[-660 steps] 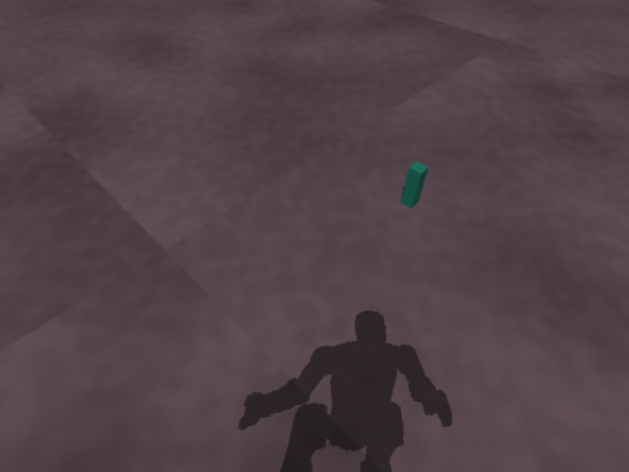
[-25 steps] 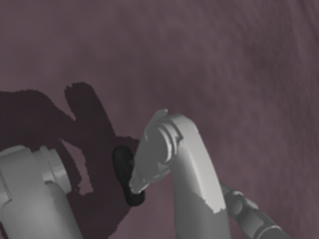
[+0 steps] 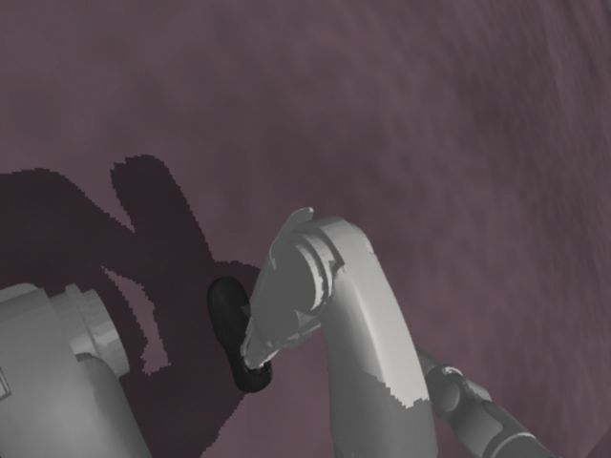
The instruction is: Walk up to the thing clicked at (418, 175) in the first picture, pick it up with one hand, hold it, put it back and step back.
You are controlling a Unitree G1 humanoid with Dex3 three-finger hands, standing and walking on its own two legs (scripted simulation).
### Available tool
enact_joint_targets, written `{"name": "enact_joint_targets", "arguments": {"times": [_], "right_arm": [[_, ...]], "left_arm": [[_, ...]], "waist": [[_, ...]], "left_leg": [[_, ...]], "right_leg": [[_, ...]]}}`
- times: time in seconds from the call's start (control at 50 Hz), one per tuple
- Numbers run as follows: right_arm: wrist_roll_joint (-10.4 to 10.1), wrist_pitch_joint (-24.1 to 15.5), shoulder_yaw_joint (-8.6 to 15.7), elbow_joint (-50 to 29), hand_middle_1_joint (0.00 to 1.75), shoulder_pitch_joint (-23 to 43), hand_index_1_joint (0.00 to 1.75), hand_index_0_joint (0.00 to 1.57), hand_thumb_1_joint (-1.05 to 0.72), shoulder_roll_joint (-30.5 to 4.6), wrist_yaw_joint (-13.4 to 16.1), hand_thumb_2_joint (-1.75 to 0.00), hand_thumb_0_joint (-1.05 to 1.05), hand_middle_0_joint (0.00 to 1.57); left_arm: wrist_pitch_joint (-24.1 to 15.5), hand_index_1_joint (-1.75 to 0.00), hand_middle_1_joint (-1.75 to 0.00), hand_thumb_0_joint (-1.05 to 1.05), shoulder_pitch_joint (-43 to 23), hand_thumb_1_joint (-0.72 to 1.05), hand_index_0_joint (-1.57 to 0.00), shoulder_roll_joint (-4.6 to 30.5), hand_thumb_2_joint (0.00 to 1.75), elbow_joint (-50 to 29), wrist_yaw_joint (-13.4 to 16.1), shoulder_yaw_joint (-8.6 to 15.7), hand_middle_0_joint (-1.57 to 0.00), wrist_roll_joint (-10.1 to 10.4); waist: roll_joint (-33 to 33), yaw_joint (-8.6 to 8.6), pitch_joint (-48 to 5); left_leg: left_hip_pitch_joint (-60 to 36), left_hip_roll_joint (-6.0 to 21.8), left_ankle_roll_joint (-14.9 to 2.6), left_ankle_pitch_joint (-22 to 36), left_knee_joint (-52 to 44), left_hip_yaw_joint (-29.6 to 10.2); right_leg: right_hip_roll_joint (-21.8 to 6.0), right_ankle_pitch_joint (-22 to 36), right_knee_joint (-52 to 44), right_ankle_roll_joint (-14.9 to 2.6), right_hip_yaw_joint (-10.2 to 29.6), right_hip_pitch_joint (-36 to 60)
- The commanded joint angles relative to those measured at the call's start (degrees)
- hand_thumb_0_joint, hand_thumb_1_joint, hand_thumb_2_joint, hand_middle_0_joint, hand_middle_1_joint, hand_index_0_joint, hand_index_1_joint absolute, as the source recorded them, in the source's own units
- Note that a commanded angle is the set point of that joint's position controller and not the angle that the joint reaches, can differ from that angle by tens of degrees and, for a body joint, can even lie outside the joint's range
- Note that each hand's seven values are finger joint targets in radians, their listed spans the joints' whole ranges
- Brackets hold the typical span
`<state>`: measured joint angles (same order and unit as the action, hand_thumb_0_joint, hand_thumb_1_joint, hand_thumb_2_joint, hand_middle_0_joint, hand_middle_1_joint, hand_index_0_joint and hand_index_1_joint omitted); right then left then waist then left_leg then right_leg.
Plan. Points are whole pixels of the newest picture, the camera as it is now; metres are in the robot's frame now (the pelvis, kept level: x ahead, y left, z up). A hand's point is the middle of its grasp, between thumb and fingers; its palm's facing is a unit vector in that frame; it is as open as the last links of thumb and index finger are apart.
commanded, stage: close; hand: left
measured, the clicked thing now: out of the picture +0.50 +0.32 -0.19
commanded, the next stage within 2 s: settle in 0.24 s
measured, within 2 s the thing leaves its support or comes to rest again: leaves its support in 0.54 s
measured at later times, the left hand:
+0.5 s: hand out of the picture +0.47 +0.34 -0.17, palm faces +0.52 -0.86 -0.04, open 10.5 cm
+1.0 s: hand out of the picture +0.45 +0.37 -0.09, palm faces +0.48 -0.88 -0.04, open 10.8 cm
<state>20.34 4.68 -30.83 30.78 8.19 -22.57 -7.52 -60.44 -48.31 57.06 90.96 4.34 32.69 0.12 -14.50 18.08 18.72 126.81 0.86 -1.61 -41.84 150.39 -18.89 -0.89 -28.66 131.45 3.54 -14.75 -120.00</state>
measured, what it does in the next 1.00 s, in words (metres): stands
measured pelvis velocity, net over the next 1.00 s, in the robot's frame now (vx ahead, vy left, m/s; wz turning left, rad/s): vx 0.01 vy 0.00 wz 0.04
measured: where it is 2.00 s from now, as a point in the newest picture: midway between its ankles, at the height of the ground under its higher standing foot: (180, 405)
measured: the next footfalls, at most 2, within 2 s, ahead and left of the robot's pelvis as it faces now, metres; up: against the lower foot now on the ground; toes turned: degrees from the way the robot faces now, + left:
none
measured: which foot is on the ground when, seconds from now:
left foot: down 0.00-1.00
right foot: down 0.00-1.00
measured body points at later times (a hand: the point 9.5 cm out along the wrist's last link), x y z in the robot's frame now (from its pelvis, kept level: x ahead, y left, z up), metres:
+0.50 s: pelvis +0.00 +0.00 +0.00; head +0.26 +0.18 +0.32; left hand +0.44 +0.38 -0.16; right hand +0.14 -0.26 -0.03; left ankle +0.08 +0.11 -0.26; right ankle +0.17 -0.12 -0.26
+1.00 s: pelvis +0.01 +0.00 +0.01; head +0.22 +0.17 +0.36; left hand +0.42 +0.42 -0.08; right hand +0.15 -0.26 -0.04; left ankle +0.08 +0.11 -0.26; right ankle +0.17 -0.12 -0.26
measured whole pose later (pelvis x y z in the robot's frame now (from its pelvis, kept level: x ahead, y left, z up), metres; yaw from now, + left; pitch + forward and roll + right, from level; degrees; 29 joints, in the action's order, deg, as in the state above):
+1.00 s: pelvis +0.01 +0.00 +0.01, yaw +3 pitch +21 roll -17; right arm 14.4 5.5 -20.7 32.6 0.0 -21.3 -7.1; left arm -47.1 -44.1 47.6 68.8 -3.7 32.1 2.7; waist -8.8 13.7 9.9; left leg 128.2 0.2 -1.9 -40.9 146.3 -14.7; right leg -2.6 -30.3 130.4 2.7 -11.9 -122.0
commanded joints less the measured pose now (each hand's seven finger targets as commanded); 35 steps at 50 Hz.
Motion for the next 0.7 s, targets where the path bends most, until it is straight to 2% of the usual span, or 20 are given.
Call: {"name": "enact_joint_targets", "arguments": {"times": [0.0, 0.04, 0.1, 0.14, 0.2, 0.22, 0.28, 0.32, 0.34, 0.48, 0.5, 0.56, 0.58, 0.66, 0.68], "right_arm": [[0.69, 1.09, 6.32, 0.59, 0.3, -3.99, 0.3, 0.2, -0.88, -21.35, 1.16, -0.89, 0.0, 0.2], [0.61, 1.22, 6.16, 0.4, 0.3, -4.0, 0.3, 0.2, -0.88, -21.28, 1.25, -0.89, 0.0, 0.2], [0.63, 1.27, 6.14, 0.22, 0.3, -3.74, 0.3, 0.2, -0.88, -21.44, 1.39, -0.89, 0.0, 0.2], [0.55, 1.43, 6.27, 0.34, 0.3, -3.99, 0.3, 0.2, -0.88, -21.35, 1.45, -0.89, 0.0, 0.2], [0.58, 1.62, 6.21, 0.38, 0.3, -4.27, 0.3, 0.2, -0.88, -21.46, 1.53, -0.89, 0.0, 0.2], [0.48, 1.62, 6.3, 0.26, 0.3, -4.37, 0.3, 0.2, -0.88, -21.49, 1.61, -0.89, 0.0, 0.2], [0.51, 1.92, 6.22, 0.37, 0.3, -4.7, 0.3, 0.2, -0.89, -21.37, 1.67, -0.89, 0.0, 0.2], [0.44, 1.87, 6.21, -0.07, 0.3, -4.0, 0.3, 0.2, -0.88, -21.35, 1.7, -0.89, 0.0, 0.2], [0.46, 1.96, 6.28, 0.01, 0.3, -4.13, 0.3, 0.2, -0.92, -21.68, 1.77, -0.9, 0.0, 0.2], [0.24, 1.87, 6.73, 0.22, 0.3, -4.76, 0.3, 0.2, -0.91, -21.18, 1.77, -0.9, 0.0, 0.2], [0.1, 1.84, 6.92, 0.18, 0.3, -5.04, 0.3, 0.2, -0.91, -21.22, 1.77, -0.9, 0.0, 0.2], [-0.01, 1.9, 7.59, 0.65, 0.3, -5.59, 0.3, 0.2, -0.91, -21.2, 1.82, -0.9, 0.0, 0.2], [-0.07, 1.89, 7.91, 0.61, 0.3, -6.13, 0.3, 0.2, -0.91, -21.26, 1.78, -0.9, 0.0, 0.2], [-0.71, 2.02, 9.25, 0.99, 0.3, -7.26, 0.3, 0.2, -0.91, -20.86, 1.7, -0.9, 0.0, 0.2], [-1.01, 1.95, 9.72, 1.1, 0.3, -7.25, 0.3, 0.2, -0.91, -20.64, 1.72, -0.9, 0.0, 0.2]], "left_arm": [[-3.79, -1.16, -1.17, 0.0, -12.01, 0.52, -1.12, 12.12, 1.09, -7.24, -0.11, 0.47, -1.1, -0.18], [-3.79, -1.19, -1.21, 0.0, -11.03, 0.52, -1.15, 12.15, 1.11, -6.87, -0.28, 1.16, -1.13, 0.35], [-3.69, -1.25, -1.27, 0.0, -12.19, 0.52, -1.2, 12.46, 1.16, -6.96, -0.39, 0.64, -1.18, 0.16], [-3.48, -1.29, -1.3, 0.0, -11.99, 0.51, -1.23, 13.61, 1.19, -8.32, -0.68, 1.21, -1.21, 0.06], [-3.18, -1.33, -1.34, 0.0, -12.19, 0.49, -1.27, 13.32, 1.22, -8.06, -0.91, 1.08, -1.25, 0.09], [-2.93, -1.34, -1.35, 0.0, -11.86, 0.47, -1.26, 14.39, 1.23, -8.52, -0.84, 1.96, -1.24, 0.03], [-2.5, -1.36, -1.38, 0.0, -12.13, 0.45, -1.29, 14.69, 1.24, -8.73, -1.06, 2.33, -1.27, 0.18], [-2.37, -1.39, -1.4, 0.0, -12.18, 0.42, -1.3, 13.8, 1.26, -8.03, -1.31, 1.56, -1.28, -0.03], [-2.38, -1.42, -1.41, 0.0, -12.07, 0.35, -1.28, 14.36, 1.27, -8.79, -1.29, 2.16, -1.28, 0.01], [-2.18, -1.44, -1.43, 0.0, -12.89, 0.36, -1.31, 14.75, 1.29, -12.0, -2.31, 2.91, -1.3, 1.11], [-1.79, -1.46, -1.46, 0.0, -12.84, 0.35, -1.33, 13.93, 1.31, -11.42, -2.43, 2.35, -1.32, 0.9], [-1.32, -1.49, -1.48, 0.0, -13.57, 0.32, -1.35, 15.22, 1.33, -14.56, -2.69, 3.29, -1.34, 0.86], [-0.88, -1.49, -1.49, 0.0, -12.73, 0.33, -1.35, 14.25, 1.34, -14.84, -2.79, 3.44, -1.34, 0.73], [0.85, -1.53, -1.52, 0.0, -11.88, 0.32, -1.39, 12.3, 1.36, -17.46, -3.8, 2.89, -1.37, 1.01], [1.23, -1.53, -1.52, 0.0, -12.17, 0.32, -1.39, 12.67, 1.35, -19.56, -4.11, 3.18, -1.37, 1.06]], "waist": [[33.54, 7.04, -33.18], [32.86, 6.73, -34.01], [32.88, 7.4, -33.19], [33.22, 6.66, -33.74], [33.62, 7.47, -33.87], [33.98, 6.71, -34.15], [33.98, 6.97, -34.84], [33.92, 7.05, -32.95], [34.86, 7.15, -32.81], [34.82, 6.29, -36.3], [34.68, 6.61, -35.18], [36.07, 5.59, -36.56], [36.61, 5.4, -37.04], [37.81, 4.5, -37.85], [37.5, 3.65, -38.87]], "left_leg": [[-22.46, 3.4, 2.81, 9.35, -21.35, 1.76], [-22.94, 3.45, 2.83, 10.79, -21.06, 1.73], [-21.92, 3.41, 2.69, 9.94, -21.2, 1.86], [-22.4, 3.53, 2.68, 9.94, -21.11, 2.12], [-22.8, 3.56, 2.8, 10.8, -21.19, 2.0], [-23.3, 3.63, 2.83, 10.83, -21.39, 2.1], [-23.36, 3.67, 2.82, 12.12, -21.07, 2.31], [-22.91, 3.78, 2.93, 10.5, -21.66, 1.82], [-24.17, 3.93, 3.17, 10.77, -22.03, 1.43], [-23.45, 3.55, 2.82, 11.97, -21.19, 2.56], [-23.1, 3.51, 2.8, 11.43, -21.35, 2.64], [-23.72, 3.44, 2.9, 10.48, -21.76, 2.93], [-25.46, 3.52, 3.28, 12.14, -22.23, 2.6], [-25.52, 3.29, 3.43, 12.2, -23.14, 3.04], [-25.21, 3.13, 3.25, 11.94, -22.95, 3.52]], "right_leg": [[3.22, 5.5, -5.99, -3.03, -4.43, 18.75], [3.31, 6.44, -5.91, -3.01, -4.41, 19.33], [3.36, 5.87, -6.2, -3.08, -4.42, 19.11], [3.42, 5.67, -6.38, -3.1, -4.18, 19.13], [3.32, 6.33, -6.1, -2.99, -4.52, 19.48], [3.31, 6.02, -6.33, -3.15, -4.19, 19.51], [3.37, 6.98, -6.23, -2.97, -4.23, 20.32], [3.3, 5.54, -6.11, -3.23, -4.42, 18.32], [3.15, 5.68, -6.03, -3.16, -4.66, 17.92], [3.45, 6.97, -6.17, -3.1, -4.11, 20.54], [3.24, 6.55, -6.19, -3.1, -4.1, 20.0], [3.23, 5.67, -6.44, -3.24, -3.81, 19.67], [2.95, 6.69, -6.1, -3.26, -3.96, 19.58], [2.81, 6.53, -6.02, -3.51, -3.71, 18.7], [2.84, 6.39, -6.27, -3.58, -3.33, 18.57]]}}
